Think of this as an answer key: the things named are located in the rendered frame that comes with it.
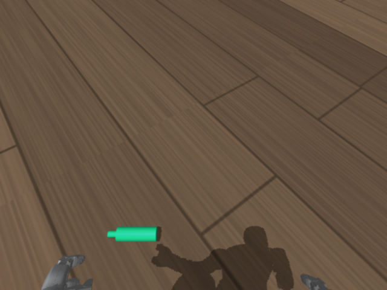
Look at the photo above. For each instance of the right robot hand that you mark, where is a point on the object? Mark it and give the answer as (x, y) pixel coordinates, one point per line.
(313, 283)

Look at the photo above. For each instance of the bottle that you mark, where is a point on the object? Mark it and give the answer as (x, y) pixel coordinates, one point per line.
(134, 234)

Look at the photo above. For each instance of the left robot hand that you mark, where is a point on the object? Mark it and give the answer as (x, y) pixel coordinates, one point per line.
(58, 275)

